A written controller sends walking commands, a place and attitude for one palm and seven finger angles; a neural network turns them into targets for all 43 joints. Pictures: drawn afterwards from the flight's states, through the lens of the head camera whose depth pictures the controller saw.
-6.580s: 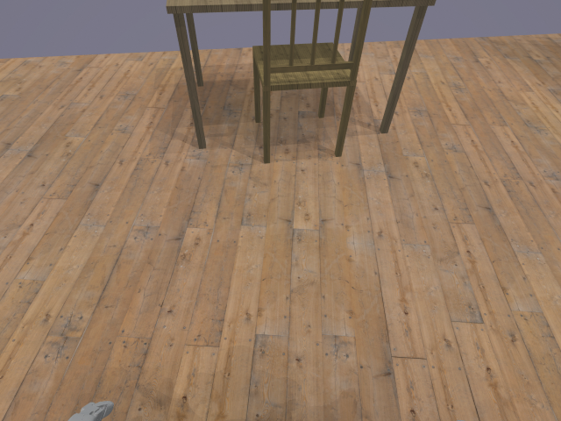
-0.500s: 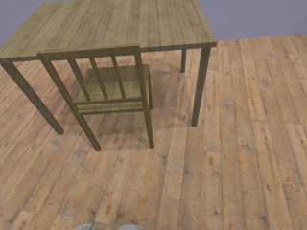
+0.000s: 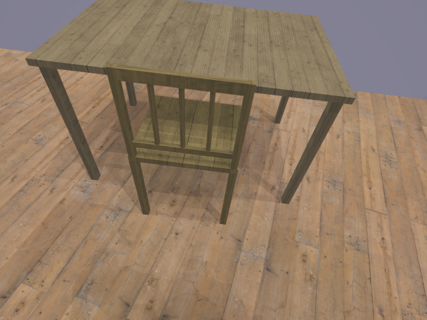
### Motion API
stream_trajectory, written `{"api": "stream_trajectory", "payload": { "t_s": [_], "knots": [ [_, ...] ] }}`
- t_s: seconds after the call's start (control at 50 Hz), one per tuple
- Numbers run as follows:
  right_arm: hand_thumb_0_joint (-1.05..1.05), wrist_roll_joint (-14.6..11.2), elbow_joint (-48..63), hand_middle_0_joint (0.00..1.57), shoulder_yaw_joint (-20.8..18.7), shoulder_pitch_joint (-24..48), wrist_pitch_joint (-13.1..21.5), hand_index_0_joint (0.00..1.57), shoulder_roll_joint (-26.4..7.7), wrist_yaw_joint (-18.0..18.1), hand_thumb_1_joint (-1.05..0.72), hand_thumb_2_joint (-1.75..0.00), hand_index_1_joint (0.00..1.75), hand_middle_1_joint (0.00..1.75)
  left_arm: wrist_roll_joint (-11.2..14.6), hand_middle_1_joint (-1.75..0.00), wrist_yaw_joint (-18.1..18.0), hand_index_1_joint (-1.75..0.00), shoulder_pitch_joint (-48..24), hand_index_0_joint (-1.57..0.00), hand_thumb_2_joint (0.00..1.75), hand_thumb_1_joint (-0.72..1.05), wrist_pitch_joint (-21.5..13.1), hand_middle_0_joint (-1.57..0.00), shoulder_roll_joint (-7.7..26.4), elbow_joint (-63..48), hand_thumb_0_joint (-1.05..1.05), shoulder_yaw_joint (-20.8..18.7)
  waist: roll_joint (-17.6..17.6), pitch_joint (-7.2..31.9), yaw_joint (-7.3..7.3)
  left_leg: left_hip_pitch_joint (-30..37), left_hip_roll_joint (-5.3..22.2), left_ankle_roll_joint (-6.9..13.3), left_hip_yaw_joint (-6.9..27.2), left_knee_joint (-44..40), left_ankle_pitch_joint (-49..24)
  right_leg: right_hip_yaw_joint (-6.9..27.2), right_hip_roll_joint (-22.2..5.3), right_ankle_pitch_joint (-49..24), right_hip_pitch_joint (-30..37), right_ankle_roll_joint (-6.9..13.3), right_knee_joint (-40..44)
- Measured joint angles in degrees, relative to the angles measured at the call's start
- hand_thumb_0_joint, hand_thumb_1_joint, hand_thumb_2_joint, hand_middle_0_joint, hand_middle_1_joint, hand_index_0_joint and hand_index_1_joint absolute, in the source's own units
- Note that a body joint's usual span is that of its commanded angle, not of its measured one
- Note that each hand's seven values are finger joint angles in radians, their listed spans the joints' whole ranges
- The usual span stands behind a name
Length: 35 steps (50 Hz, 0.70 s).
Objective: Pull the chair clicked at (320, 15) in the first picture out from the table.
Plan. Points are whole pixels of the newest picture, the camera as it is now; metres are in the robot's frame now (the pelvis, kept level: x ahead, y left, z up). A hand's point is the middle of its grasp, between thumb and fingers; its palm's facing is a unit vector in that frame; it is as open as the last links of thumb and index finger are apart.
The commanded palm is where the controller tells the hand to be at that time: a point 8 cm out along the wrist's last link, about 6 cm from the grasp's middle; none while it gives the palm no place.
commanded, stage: take the last steps up to it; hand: left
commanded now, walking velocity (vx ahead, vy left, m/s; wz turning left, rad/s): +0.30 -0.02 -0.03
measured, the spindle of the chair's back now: (182, 119) +0.73 +0.16 -0.10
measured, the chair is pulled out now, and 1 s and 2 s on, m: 0.00 0.00 0.00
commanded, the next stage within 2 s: come to a stop and stand still in 0.52 s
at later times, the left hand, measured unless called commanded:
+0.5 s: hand (157, 260) +0.28 +0.15 -0.18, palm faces +0.00 -0.98 -0.19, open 7.3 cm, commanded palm none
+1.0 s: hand (142, 256) +0.29 +0.19 -0.18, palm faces -0.01 -0.97 -0.23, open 7.3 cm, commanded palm none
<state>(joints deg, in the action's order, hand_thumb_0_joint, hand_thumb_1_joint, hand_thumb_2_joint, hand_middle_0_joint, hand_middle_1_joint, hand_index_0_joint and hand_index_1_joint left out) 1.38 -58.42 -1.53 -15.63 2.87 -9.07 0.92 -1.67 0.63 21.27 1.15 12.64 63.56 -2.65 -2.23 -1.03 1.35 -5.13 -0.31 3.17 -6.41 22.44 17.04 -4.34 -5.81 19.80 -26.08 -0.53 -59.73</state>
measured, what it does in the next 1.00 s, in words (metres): walks ahead: right foot, then left foot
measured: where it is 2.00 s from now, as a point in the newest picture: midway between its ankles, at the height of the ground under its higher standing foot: outside the picture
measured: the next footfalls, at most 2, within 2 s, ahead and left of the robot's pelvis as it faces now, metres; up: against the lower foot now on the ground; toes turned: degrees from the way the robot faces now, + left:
right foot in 0.34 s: +0.28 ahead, -0.11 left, +0.00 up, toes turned -7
left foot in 0.72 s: +0.36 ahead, +0.12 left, +0.00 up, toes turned +5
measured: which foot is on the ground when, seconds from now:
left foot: down 0.00-0.34, up 0.36-0.70, down 0.72-1.00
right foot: up 0.00-0.32, down 0.34-0.78, up 0.80-1.00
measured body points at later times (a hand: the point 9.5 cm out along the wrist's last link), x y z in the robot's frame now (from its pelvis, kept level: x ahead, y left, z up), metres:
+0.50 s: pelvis +0.19 -0.02 -0.01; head +0.21 -0.03 +0.44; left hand +0.28 +0.20 -0.16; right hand +0.13 -0.24 -0.17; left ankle +0.11 +0.10 -0.65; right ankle +0.24 -0.11 -0.74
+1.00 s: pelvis +0.26 +0.00 +0.00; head +0.32 +0.01 +0.44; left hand +0.29 +0.24 -0.16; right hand +0.34 -0.23 -0.15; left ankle +0.32 +0.12 -0.74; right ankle +0.22 -0.13 -0.68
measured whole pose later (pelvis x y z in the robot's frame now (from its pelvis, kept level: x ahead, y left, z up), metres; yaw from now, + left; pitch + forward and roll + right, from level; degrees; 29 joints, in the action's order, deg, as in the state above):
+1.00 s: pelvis +0.26 +0.00 +0.00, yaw -3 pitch +0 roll -1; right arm 1.4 -57.9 -2.4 -4.8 -0.9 -8.4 2.8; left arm -0.7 -2.0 11.9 3.2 11.4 59.1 -2.9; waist -0.6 -7.9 1.0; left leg -16.8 5.1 0.3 -7.1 26.1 8.8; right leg 0.1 -0.5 30.0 -22.5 -1.5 -55.1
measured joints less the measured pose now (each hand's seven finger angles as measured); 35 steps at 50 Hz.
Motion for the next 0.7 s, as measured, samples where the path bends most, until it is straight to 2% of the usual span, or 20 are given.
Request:
{"api": "stream_trajectory", "payload": {
  "t_s": [0.08,0.16,0.24,0.3,0.34,0.36,0.4,0.42,0.44,0.48,0.52,0.58,0.66,0.7],
  "knots": [
    [0.0,-0.3,-2.9,0.2,0.4,-3.8,0.7,0.2,0.6,0.3,-0.93,-0.9,0.3,0.3,0.2,-0.29,0.1,-0.3,-4.3,-0.2,0.9,0.91,-0.8,-0.19,-0.5,-2.0,0.01,0.1,0.0,-0.8,-0.56,4.6,-1.2,0.6,0.3,-5.0,-0.6,0.5,-0.2,-4.4,-5.0,-0.9,-0.3],
    [0.0,-0.2,-5.4,0.2,0.6,-7.3,0.8,0.2,1.6,0.5,-0.92,-0.9,0.3,0.3,0.4,-0.29,0.1,-0.3,-8.9,-0.2,0.9,0.91,-0.8,-0.19,-1.3,-3.7,0.0,0.3,0.2,-1.7,-1.66,8.3,-1.9,0.5,0.4,-7.2,0.7,0.0,-0.1,-7.3,-6.9,-0.8,5.1],
    [0.0,0.2,-7.1,0.2,0.6,-9.9,0.7,0.2,2.1,0.7,-0.91,-0.9,0.3,0.3,0.6,-0.29,0.2,-0.3,-13.1,-0.2,0.9,0.91,-0.9,-0.19,-2.1,-5.0,0.0,0.5,1.0,-3.0,-3.6,11.2,-1.8,-0.1,0.3,-7.0,3.7,-1.2,0.8,-7.7,-5.7,0.6,13.9],
    [0.0,0.3,-8.3,0.2,0.6,-11.5,0.4,0.2,2.1,0.8,-0.91,-0.9,0.3,0.3,0.7,-0.29,0.1,-0.3,-15.6,-0.2,0.9,0.91,-1.5,-0.19,-2.6,-6.1,0.0,0.7,2.2,-3.8,-4.82,12.7,-0.9,-1.0,0.1,-4.5,7.4,-2.4,2.7,-6.4,-2.7,2.5,20.1],
    [0.0,0.0,-9.2,0.2,0.5,-12.7,0.1,0.2,2.3,0.7,-0.91,-0.9,0.3,0.3,0.6,-0.29,0.1,-0.3,-16.1,-0.2,0.9,0.91,-2.8,-0.19,-2.6,-6.9,0.0,0.8,2.4,-3.9,-4.82,11.7,0.0,-1.4,-0.1,2.3,11.0,-3.2,4.2,-8.7,1.5,3.9,25.1],
    [0.0,-0.4,-9.7,0.2,0.4,-12.8,-0.2,0.2,2.5,0.5,-0.9,-0.9,0.3,0.3,0.4,-0.29,0.0,-0.3,-16.1,-0.2,0.9,0.91,-3.8,-0.19,-2.6,-7.2,0.0,0.6,2.3,-3.9,-4.34,9.0,0.5,-1.5,-0.3,10.0,12.2,-3.3,4.4,-11.5,2.2,4.6,25.2],
    [0.0,-0.9,-9.8,0.2,0.2,-11.5,-0.9,0.2,2.4,0.3,-0.9,-0.9,0.3,0.3,0.8,-0.29,-0.3,-0.3,-15.8,-0.2,0.9,0.91,-4.8,-0.19,-2.9,-7.4,0.0,0.5,3.0,-4.6,-4.18,0.2,1.2,-1.0,2.6,31.7,12.9,-3.9,5.1,-8.6,3.2,5.1,22.7],
    [0.0,-1.0,-9.5,0.2,-0.1,-10.5,-1.1,0.2,2.2,0.2,-0.9,-0.9,0.3,0.3,1.0,-0.29,-0.5,-0.3,-15.2,-0.2,0.9,0.91,-4.9,-0.19,-3.2,-7.3,0.0,0.6,3.4,-4.7,-4.05,-4.0,1.4,-0.6,3.6,39.7,11.8,-4.1,5.5,-7.3,4.5,5.2,23.2],
    [0.0,-1.0,-9.0,0.2,-0.3,-9.4,-1.3,0.2,2.0,0.1,-0.9,-0.9,0.3,0.3,1.2,-0.29,-0.6,-0.3,-14.4,-0.2,0.9,0.91,-4.7,-0.19,-3.3,-7.0,0.0,0.6,3.6,-4.4,-3.9,-7.8,1.8,-0.3,4.1,45.0,10.0,-4.2,5.9,-6.7,5.9,5.1,24.5],
    [0.01,-0.5,-7.3,0.2,-0.6,-6.9,-1.7,0.2,1.4,-0.1,-0.91,-0.9,0.3,0.3,1.2,-0.29,-1.1,-0.3,-12.6,-0.2,0.9,0.91,-4.2,-0.2,-3.7,-5.9,0.0,0.8,4.0,-3.6,-3.92,-14.6,3.3,-0.5,4.6,48.6,6.3,-4.2,6.4,-7.2,8.6,4.5,28.1],
    [0.0,-0.2,-5.3,0.2,-0.8,-4.4,-1.8,0.2,1.1,-0.2,-0.91,-0.9,0.3,0.3,1.3,-0.29,-2.0,-0.3,-10.9,-0.2,0.9,0.93,-4.0,-0.2,-3.7,-4.9,-0.01,0.2,4.2,-2.8,-4.12,-19.4,4.9,-1.2,4.9,45.7,4.0,-4.3,6.8,-8.1,10.8,4.3,31.7],
    [0.0,-0.1,-2.7,0.2,-0.8,-1.1,-1.6,0.2,1.0,-0.3,-0.91,-0.9,0.3,0.3,0.9,-0.3,-2.0,-0.3,-8.9,-0.2,0.9,0.94,-3.6,-0.2,-2.9,-3.5,-0.01,0.2,4.0,-1.8,-3.87,-22.5,6.5,-2.5,4.4,35.5,2.0,-4.2,6.9,-8.4,13.2,4.1,35.0],
    [0.02,0.2,-2.3,0.2,-1.1,1.5,-1.4,0.2,-0.6,0.0,-0.94,-0.9,0.3,0.3,0.6,-0.29,-1.6,-0.3,-7.0,-0.2,0.9,0.93,-3.4,-0.2,-3.0,-2.3,-0.01,0.4,3.9,-1.3,-2.18,-20.5,6.5,-3.6,3.4,21.9,-0.2,-3.9,6.6,-6.6,15.5,2.9,35.7],
    [0.01,0.1,-2.5,0.2,-0.7,2.2,-1.0,0.2,-1.1,0.0,-0.94,-0.9,0.3,0.3,0.9,-0.29,-1.7,-0.3,-6.0,-0.2,0.9,0.93,-3.0,-0.2,-3.3,-1.6,0.0,0.6,3.8,-1.3,-1.25,-17.0,5.8,-4.3,3.2,14.0,-5.1,-3.7,6.5,-4.7,16.4,2.0,34.1]
  ]
}}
